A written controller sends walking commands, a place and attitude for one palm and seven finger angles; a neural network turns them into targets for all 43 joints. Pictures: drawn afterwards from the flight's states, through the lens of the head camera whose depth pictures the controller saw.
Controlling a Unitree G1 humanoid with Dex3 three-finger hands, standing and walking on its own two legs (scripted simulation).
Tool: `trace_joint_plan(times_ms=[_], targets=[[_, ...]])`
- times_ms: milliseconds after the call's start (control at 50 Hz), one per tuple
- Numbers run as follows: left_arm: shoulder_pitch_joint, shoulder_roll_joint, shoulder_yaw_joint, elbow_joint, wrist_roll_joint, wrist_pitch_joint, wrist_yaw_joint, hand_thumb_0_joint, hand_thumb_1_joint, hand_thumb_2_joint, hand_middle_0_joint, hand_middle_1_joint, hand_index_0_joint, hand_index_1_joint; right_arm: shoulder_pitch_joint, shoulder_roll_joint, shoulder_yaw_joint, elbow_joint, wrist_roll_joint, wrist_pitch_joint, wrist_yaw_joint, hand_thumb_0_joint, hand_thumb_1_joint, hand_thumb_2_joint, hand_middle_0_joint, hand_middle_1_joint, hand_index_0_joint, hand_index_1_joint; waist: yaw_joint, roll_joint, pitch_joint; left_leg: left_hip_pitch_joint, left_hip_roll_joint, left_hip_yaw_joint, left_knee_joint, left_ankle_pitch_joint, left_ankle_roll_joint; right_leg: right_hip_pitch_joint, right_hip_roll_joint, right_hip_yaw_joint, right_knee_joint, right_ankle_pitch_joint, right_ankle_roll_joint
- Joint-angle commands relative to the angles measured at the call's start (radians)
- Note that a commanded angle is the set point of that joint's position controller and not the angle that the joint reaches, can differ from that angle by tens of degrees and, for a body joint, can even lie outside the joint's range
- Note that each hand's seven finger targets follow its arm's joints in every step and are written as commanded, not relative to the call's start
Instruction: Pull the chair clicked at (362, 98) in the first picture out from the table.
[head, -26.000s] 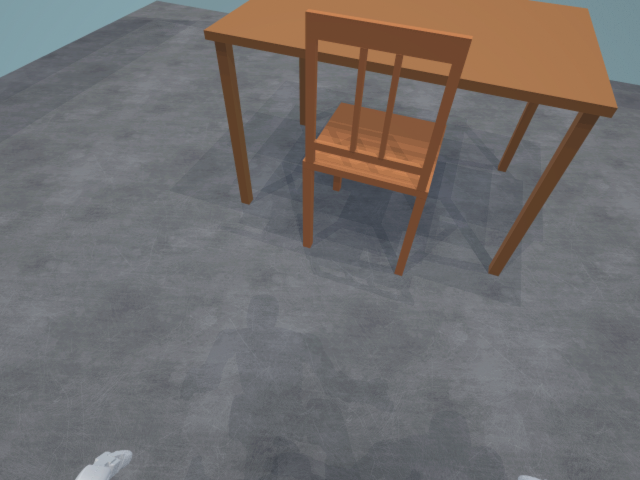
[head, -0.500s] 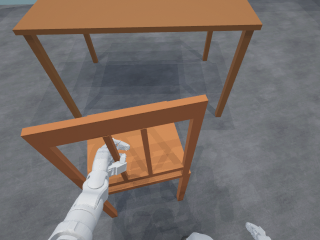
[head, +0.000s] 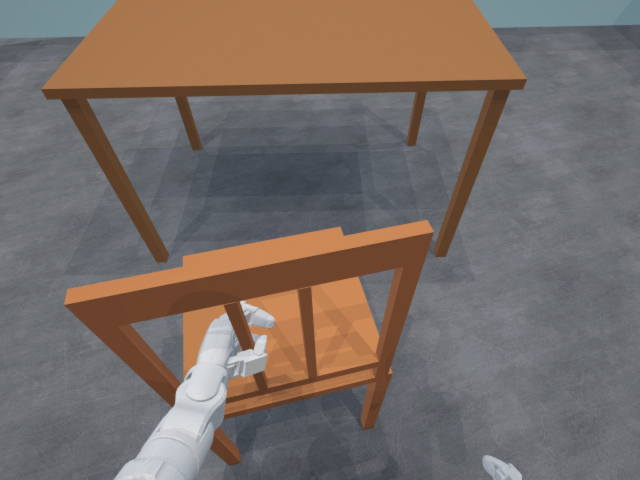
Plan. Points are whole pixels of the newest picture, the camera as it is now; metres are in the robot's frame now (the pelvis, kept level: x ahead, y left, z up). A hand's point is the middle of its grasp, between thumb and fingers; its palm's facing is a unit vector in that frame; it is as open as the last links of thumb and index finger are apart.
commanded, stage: stop walking, hand still on the chair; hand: left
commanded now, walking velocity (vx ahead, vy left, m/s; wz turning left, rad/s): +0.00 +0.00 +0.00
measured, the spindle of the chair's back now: (249, 349) +0.31 +0.13 -0.09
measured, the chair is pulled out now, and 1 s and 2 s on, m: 0.53 0.53 0.53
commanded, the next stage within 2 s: open the thumb and straighten the fingers in 0.14 s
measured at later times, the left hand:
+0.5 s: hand (248, 345) +0.31 +0.12 -0.06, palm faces -0.05 -0.98 -0.18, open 8.2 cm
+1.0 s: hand (230, 341) +0.31 +0.15 -0.06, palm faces -0.02 -0.99 -0.16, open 17.1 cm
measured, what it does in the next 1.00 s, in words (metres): stands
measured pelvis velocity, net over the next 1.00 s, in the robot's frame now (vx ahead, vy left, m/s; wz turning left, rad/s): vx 0.01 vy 0.00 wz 0.03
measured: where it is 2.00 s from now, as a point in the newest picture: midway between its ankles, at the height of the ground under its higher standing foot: outside the picture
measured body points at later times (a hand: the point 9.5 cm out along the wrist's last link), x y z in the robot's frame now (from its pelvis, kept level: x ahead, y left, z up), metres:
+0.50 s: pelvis +0.00 -0.01 -0.01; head +0.05 -0.02 +0.44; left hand +0.30 +0.17 -0.04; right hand +0.10 -0.28 -0.12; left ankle -0.04 +0.12 -0.74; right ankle +0.04 -0.13 -0.74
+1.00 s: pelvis +0.01 +0.00 -0.03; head +0.06 -0.02 +0.42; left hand +0.31 +0.20 -0.04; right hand +0.15 -0.25 -0.13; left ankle -0.04 +0.12 -0.74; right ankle +0.04 -0.13 -0.74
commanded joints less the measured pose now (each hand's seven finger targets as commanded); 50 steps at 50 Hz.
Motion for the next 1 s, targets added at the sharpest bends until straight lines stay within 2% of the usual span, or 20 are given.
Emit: trace_joint_plan(times_ms=[0, 200, 220, 240, 260, 280, 300, 320, 360, 440, 460, 500, 560, 660, 720, 740, 780, 820, 920, 980], targets=[[-0.218, 0.110, 0.035, -0.163, 0.006, -0.034, 0.006, 0.000, 0.900, 0.900, -0.500, -1.450, -0.500, -1.450, -0.012, -0.148, -0.048, -0.115, -0.004, -0.035, -0.011, 0.000, -0.900, -0.900, 0.200, 0.300, 0.200, 0.300, 0.008, -0.039, -0.240, -0.005, 0.117, -0.092, -0.071, 0.329, 0.017, 0.154, -0.059, 0.071, -0.029, 0.240, -0.046], [-0.208, 0.120, 0.045, -0.178, 0.001, -0.024, 0.013, 0.000, 0.900, 0.900, -0.500, -1.450, -0.500, -1.450, -0.025, -0.142, -0.048, -0.127, 0.000, -0.027, -0.013, 0.000, -0.900, -0.900, 0.200, 0.300, 0.200, 0.300, 0.009, -0.038, -0.234, -0.022, 0.109, -0.081, -0.071, 0.249, 0.017, 0.154, -0.065, 0.085, -0.056, 0.197, -0.046], [-0.256, 0.219, 0.127, -0.284, 0.004, -0.036, 0.024, 0.000, 0.900, 0.900, -0.500, -1.450, -0.500, -1.450, -0.033, -0.148, -0.052, -0.140, -0.003, -0.029, -0.014, 0.000, -0.900, -0.900, 0.200, 0.300, 0.200, 0.300, 0.015, -0.049, -0.244, -0.022, 0.108, -0.083, -0.066, 0.243, 0.018, 0.168, -0.071, 0.097, -0.064, 0.202, -0.046], [-0.157, 0.126, 0.066, -0.196, -0.035, -0.010, 0.002, 0.000, 0.779, 0.842, -0.500, -1.450, -0.500, -1.450, 0.007, -0.186, -0.055, -0.127, 0.032, -0.041, 0.021, 0.000, -0.900, -0.900, 0.200, 0.300, 0.200, 0.300, -0.075, -0.196, -0.233, -0.172, 0.049, -0.032, -0.046, 0.163, 0.022, 0.113, -0.014, 0.001, -0.028, 0.162, -0.028], [-0.210, 0.160, 0.095, -0.262, -0.038, -0.029, -0.011, 0.000, 0.658, 0.783, -0.500, -1.450, -0.500, -1.450, -0.009, -0.193, -0.055, -0.140, 0.028, -0.057, 0.032, 0.000, -0.900, -0.900, 0.200, 0.300, 0.200, 0.300, -0.053, -0.213, -0.241, -0.223, 0.040, -0.021, -0.020, 0.136, 0.028, 0.104, -0.014, 0.008, -0.002, 0.163, -0.029], [-0.189, 0.178, 0.105, -0.252, -0.036, -0.031, -0.019, 0.000, 0.538, 0.725, -0.500, -1.450, -0.500, -1.450, -0.006, -0.192, -0.058, -0.135, 0.027, -0.061, 0.037, 0.000, -0.900, -0.900, 0.200, 0.300, 0.200, 0.300, -0.056, -0.188, -0.240, -0.244, 0.037, -0.015, -0.012, 0.111, 0.030, 0.104, -0.018, 0.014, 0.004, 0.144, -0.031], [-0.241, 0.235, 0.144, -0.326, -0.036, -0.049, -0.019, 0.000, 0.417, 0.667, -0.500, -1.450, -0.500, -1.450, -0.002, -0.192, -0.056, -0.144, 0.025, -0.073, 0.042, 0.000, -0.900, -0.900, 0.200, 0.300, 0.200, 0.300, -0.057, -0.116, -0.269, -0.253, 0.022, -0.014, -0.005, 0.080, 0.031, 0.100, -0.015, 0.023, 0.007, 0.108, -0.026], [-0.206, 0.221, 0.133, -0.358, -0.025, -0.051, -0.029, 0.000, 0.296, 0.608, -0.500, -1.450, -0.500, -1.450, -0.007, -0.182, -0.055, -0.160, 0.019, -0.089, 0.048, 0.000, -0.900, -0.900, 0.200, 0.300, 0.200, 0.300, -0.040, -0.026, -0.298, -0.255, 0.010, -0.004, 0.007, 0.083, 0.030, 0.103, -0.014, 0.027, 0.017, 0.107, -0.029], [-0.217, 0.217, 0.116, -0.414, -0.013, -0.049, -0.037, 0.000, 0.054, 0.492, -0.500, -1.450, -0.500, -1.450, 0.003, -0.177, -0.053, -0.170, 0.013, -0.111, 0.059, 0.000, -0.900, -0.900, 0.200, 0.300, 0.200, 0.300, -0.040, 0.061, -0.336, -0.248, 0.003, -0.001, 0.028, 0.111, 0.025, 0.084, -0.007, 0.018, 0.033, 0.129, -0.035], [-0.182, 0.162, 0.081, -0.410, -0.026, 0.012, -0.054, 0.000, -0.429, 0.258, -0.475, -1.378, -0.475, -1.378, 0.021, -0.187, -0.061, -0.182, 0.014, -0.137, 0.072, 0.000, -0.900, -0.900, 0.200, 0.300, 0.200, 0.300, -0.051, 0.022, -0.347, -0.279, 0.003, -0.010, 0.061, 0.113, 0.022, 0.038, 0.010, -0.003, 0.059, 0.116, -0.034], [-0.189, 0.282, 0.186, -0.398, -0.028, 0.029, -0.052, 0.000, -0.550, 0.200, -0.450, -1.305, -0.450, -1.305, 0.031, -0.205, -0.065, -0.179, 0.014, -0.136, 0.068, 0.000, -0.900, -0.900, 0.200, 0.300, 0.200, 0.300, -0.038, -0.012, -0.365, -0.304, 0.004, -0.010, 0.071, 0.105, 0.026, 0.058, 0.010, 0.007, 0.070, 0.120, -0.030], [-0.173, 0.257, 0.173, -0.400, -0.041, 0.059, -0.063, 0.000, -0.550, 0.200, -0.400, -1.160, -0.400, -1.160, 0.033, -0.206, -0.065, -0.192, 0.014, -0.135, 0.063, 0.000, -0.900, -0.900, 0.200, 0.300, 0.200, 0.300, -0.042, -0.060, -0.384, -0.334, -0.001, -0.011, 0.074, 0.089, 0.026, 0.076, 0.011, 0.003, 0.084, 0.113, -0.024], [-0.154, 0.152, 0.099, -0.427, -0.066, 0.084, -0.093, 0.000, -0.550, 0.200, -0.325, -0.942, -0.325, -0.942, 0.029, -0.207, -0.069, -0.205, 0.016, -0.154, 0.063, 0.000, -0.900, -0.900, 0.200, 0.300, 0.200, 0.300, -0.049, -0.076, -0.381, -0.330, 0.002, -0.013, 0.098, 0.113, 0.023, 0.025, 0.015, -0.011, 0.103, 0.123, -0.024], [-0.095, 0.163, 0.103, -0.514, -0.059, 0.090, -0.102, 0.000, -0.550, 0.200, -0.200, -0.580, -0.200, -0.580, 0.040, -0.208, -0.074, -0.218, 0.011, -0.174, 0.061, 0.000, -0.900, -0.900, 0.200, 0.300, 0.200, 0.300, -0.042, -0.064, -0.415, -0.329, 0.004, -0.018, 0.131, 0.161, 0.020, 0.007, 0.015, -0.015, 0.141, 0.158, -0.024], [-0.060, 0.232, 0.168, -0.518, -0.038, 0.102, -0.077, 0.000, -0.550, 0.200, -0.125, -0.363, -0.125, -0.363, 0.043, -0.208, -0.072, -0.221, 0.006, -0.174, 0.056, 0.000, -0.900, -0.900, 0.200, 0.300, 0.200, 0.300, -0.031, -0.102, -0.381, -0.361, 0.005, -0.024, 0.136, 0.143, 0.022, 0.004, 0.015, -0.015, 0.156, 0.138, -0.023], [-0.151, 0.315, 0.222, -0.534, -0.027, 0.101, -0.067, 0.000, -0.550, 0.200, -0.100, -0.290, -0.100, -0.290, 0.042, -0.215, -0.067, -0.215, 0.006, -0.167, 0.049, 0.000, -0.900, -0.900, 0.200, 0.300, 0.200, 0.300, -0.042, -0.088, -0.365, -0.380, 0.002, -0.024, 0.140, 0.120, 0.024, -0.007, 0.013, -0.004, 0.156, 0.121, -0.019], [-0.163, 0.325, 0.229, -0.562, -0.011, 0.104, -0.058, 0.000, -0.550, 0.200, -0.050, -0.145, -0.050, -0.145, 0.041, -0.201, -0.062, -0.221, 0.002, -0.166, 0.043, 0.000, -0.900, -0.900, 0.200, 0.300, 0.200, 0.300, -0.035, -0.024, -0.376, -0.368, -0.002, -0.021, 0.144, 0.132, 0.026, 0.001, 0.012, 0.000, 0.165, 0.125, -0.022], [-0.102, 0.237, 0.169, -0.564, -0.019, 0.115, -0.067, 0.000, -0.550, 0.200, 0.000, 0.000, 0.000, 0.000, 0.031, -0.191, -0.058, -0.233, 0.004, -0.169, 0.046, 0.000, -0.900, -0.900, 0.200, 0.300, 0.200, 0.300, -0.031, 0.004, -0.384, -0.348, -0.001, -0.020, 0.150, 0.156, 0.021, -0.014, 0.012, -0.010, 0.175, 0.136, -0.026], [-0.068, 0.163, 0.104, -0.550, -0.056, 0.162, -0.118, 0.000, -0.550, 0.200, 0.000, 0.000, 0.000, 0.000, 0.036, -0.203, -0.062, -0.241, 0.009, -0.177, 0.047, 0.000, -0.900, -0.900, 0.200, 0.300, 0.200, 0.300, -0.051, -0.039, -0.399, -0.334, 0.004, -0.032, 0.179, 0.196, 0.019, -0.042, 0.017, -0.027, 0.179, 0.168, -0.023], [-0.077, 0.197, 0.117, -0.562, -0.058, 0.178, -0.132, 0.000, -0.550, 0.200, 0.000, 0.000, 0.000, 0.000, 0.035, -0.213, -0.062, -0.244, 0.011, -0.177, 0.046, 0.000, -0.900, -0.900, 0.200, 0.300, 0.200, 0.300, -0.056, -0.062, -0.381, -0.349, 0.004, -0.044, 0.187, 0.185, 0.019, -0.056, 0.016, -0.035, 0.183, 0.156, -0.025]])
